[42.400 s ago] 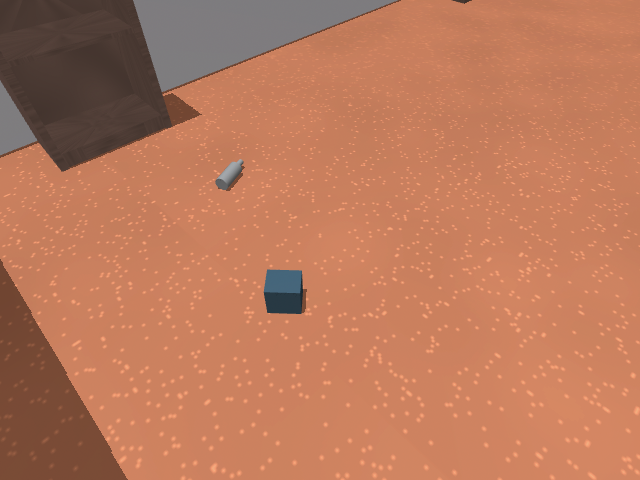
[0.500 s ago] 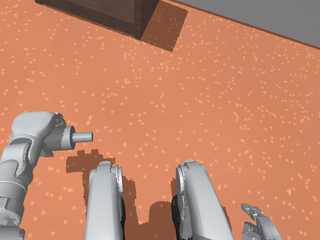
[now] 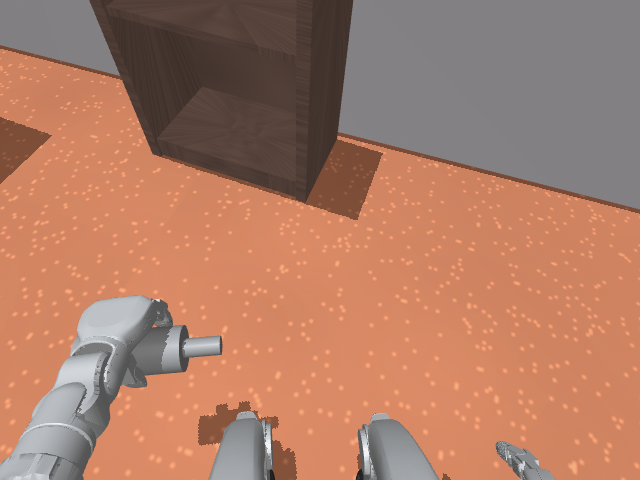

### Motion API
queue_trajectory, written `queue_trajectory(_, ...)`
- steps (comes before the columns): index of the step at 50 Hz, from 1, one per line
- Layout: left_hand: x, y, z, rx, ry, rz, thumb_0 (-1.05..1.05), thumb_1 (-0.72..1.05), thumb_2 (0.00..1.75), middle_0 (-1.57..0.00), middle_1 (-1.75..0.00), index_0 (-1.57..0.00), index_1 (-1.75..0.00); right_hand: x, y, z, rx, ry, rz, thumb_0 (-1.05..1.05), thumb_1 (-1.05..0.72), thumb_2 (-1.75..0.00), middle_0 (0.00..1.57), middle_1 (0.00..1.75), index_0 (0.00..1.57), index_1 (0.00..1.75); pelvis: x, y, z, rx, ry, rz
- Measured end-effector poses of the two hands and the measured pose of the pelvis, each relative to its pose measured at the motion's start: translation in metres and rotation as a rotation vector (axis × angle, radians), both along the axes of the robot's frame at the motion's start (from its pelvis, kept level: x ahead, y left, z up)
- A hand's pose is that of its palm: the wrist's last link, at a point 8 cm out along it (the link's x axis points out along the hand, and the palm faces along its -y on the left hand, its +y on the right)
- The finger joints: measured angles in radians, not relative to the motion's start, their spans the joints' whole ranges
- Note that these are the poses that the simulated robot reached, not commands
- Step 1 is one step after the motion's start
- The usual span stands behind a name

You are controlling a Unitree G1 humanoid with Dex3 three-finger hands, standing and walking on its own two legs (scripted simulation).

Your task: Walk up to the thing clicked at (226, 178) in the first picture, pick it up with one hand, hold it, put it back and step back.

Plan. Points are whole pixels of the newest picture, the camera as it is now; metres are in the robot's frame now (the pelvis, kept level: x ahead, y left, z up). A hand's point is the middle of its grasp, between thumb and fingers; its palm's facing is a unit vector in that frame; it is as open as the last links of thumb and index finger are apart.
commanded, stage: lift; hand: left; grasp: from above
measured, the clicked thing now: (152, 350) +0.33 +0.24 -0.12
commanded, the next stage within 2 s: hold in 0.52 s
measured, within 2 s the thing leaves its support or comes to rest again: neither
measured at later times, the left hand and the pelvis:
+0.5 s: hand (129, 311) +0.34 +0.23 +0.00, palm faces -0.46 -0.07 -0.88, open 9.4 cm; pelvis +0.03 +0.00 +0.09, yaw +0 degrees
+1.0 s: hand (130, 284) +0.36 +0.22 +0.04, palm faces -0.47 -0.06 -0.88, open 9.3 cm; pelvis +0.06 +0.00 +0.12, yaw +0 degrees
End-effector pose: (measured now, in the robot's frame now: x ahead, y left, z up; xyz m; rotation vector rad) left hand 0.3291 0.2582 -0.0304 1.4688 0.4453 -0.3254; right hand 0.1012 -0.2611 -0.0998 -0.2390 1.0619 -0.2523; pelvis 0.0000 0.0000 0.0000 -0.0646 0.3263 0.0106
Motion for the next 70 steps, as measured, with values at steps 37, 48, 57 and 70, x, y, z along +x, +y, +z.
queue_trajectory(37, 0.024, -0.032, 0.112, 0.011, -0.003, -0.014, -0.04, 0.06, 0.43, -0.81, -0.34, -0.84, -0.34, 0.036, -0.005, 0.098, 0.042, -0.03, -0.019, 0.01, -0.89, -0.89, 0.21, 0.3, 0.2, 0.3, 0.049, -0.002, 0.105, 0.049, -0.191, -0.005)
queue_trajectory(48, 0.033, -0.035, 0.129, 0.012, -0.005, -0.013, -0.04, 0.09, 0.39, -0.82, -0.3, -0.85, -0.3, 0.052, -0.009, 0.108, 0.044, -0.049, -0.019, 0.01, -0.89, -0.89, 0.21, 0.3, 0.2, 0.3, 0.058, -0.004, 0.114, 0.055, -0.218, -0.008)
queue_trajectory(57, 0.034, -0.039, 0.138, 0.01, 0.0, -0.027, -0.04, 0.1, 0.37, -0.83, -0.26, -0.86, -0.27, 0.058, -0.01, 0.113, 0.049, -0.061, -0.02, 0.01, -0.89, -0.89, 0.21, 0.3, 0.2, 0.3, 0.061, -0.006, 0.118, 0.057, -0.237, -0.011)
queue_trajectory(70, 0.027, -0.043, 0.146, 0.01, -0.001, -0.037, -0.04, 0.1, 0.36, -0.86, -0.22, -0.88, -0.23, 0.062, -0.009, 0.117, 0.058, -0.073, -0.012, 0.01, -0.89, -0.89, 0.21, 0.3, 0.2, 0.3, 0.057, -0.006, 0.122, 0.059, -0.26, -0.012)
